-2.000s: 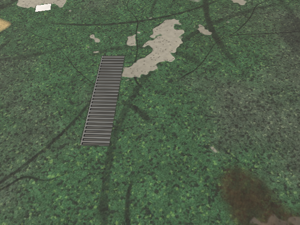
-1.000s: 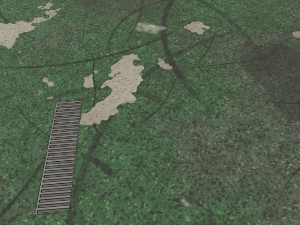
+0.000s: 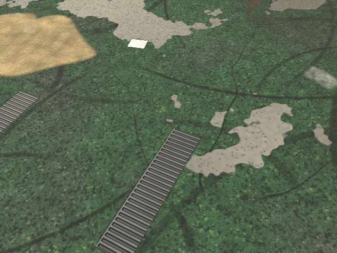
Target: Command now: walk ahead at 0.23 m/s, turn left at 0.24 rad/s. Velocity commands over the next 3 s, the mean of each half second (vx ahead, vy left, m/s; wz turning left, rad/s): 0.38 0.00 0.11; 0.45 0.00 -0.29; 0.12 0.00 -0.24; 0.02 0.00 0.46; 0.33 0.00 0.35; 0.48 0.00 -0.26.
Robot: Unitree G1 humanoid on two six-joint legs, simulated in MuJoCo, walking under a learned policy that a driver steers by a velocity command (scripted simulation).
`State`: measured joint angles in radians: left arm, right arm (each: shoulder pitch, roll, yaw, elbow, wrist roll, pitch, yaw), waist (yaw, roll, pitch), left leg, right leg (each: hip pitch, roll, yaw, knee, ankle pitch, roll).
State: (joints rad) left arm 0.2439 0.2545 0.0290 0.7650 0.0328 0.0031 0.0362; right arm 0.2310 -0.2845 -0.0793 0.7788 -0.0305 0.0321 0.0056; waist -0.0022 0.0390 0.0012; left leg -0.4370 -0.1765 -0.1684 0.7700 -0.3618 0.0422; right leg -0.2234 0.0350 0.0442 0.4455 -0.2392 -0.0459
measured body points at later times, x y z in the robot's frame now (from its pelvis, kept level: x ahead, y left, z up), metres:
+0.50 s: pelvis +0.16 +0.05 +0.00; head +0.18 +0.06 +0.45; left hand +0.13 +0.31 -0.15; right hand +0.33 -0.20 -0.11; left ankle +0.18 +0.12 -0.74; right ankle +0.05 -0.08 -0.67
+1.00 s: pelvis +0.42 +0.02 -0.02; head +0.47 +0.01 +0.42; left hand +0.61 +0.25 -0.14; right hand +0.40 -0.23 -0.16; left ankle +0.26 +0.14 -0.63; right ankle +0.50 -0.03 -0.74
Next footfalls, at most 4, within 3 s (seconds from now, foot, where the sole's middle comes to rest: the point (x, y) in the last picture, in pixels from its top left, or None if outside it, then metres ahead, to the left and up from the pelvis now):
0.40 left None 0.22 0.13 -0.78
0.92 right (198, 244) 0.54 -0.04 -0.78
1.46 left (161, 219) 0.65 0.11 -0.78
1.88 right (211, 233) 0.59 -0.09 -0.78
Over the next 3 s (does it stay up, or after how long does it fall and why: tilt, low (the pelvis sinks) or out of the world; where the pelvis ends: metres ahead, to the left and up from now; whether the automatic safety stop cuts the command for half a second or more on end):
stays up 0.93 0.08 -0.02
